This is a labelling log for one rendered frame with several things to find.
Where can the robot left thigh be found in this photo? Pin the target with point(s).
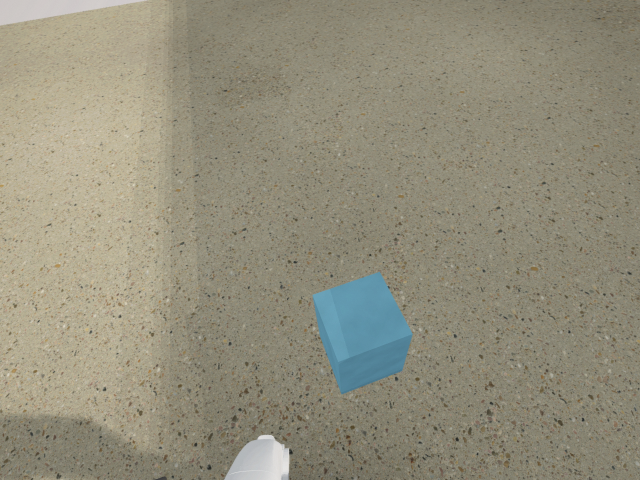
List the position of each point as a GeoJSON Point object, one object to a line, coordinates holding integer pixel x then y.
{"type": "Point", "coordinates": [263, 459]}

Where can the carton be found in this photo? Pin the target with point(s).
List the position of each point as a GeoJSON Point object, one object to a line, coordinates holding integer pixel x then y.
{"type": "Point", "coordinates": [363, 331]}

